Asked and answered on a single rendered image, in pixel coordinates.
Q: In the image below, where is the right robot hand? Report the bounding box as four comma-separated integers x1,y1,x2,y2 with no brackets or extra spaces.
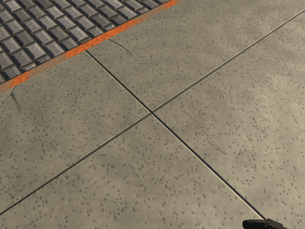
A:
242,219,288,229

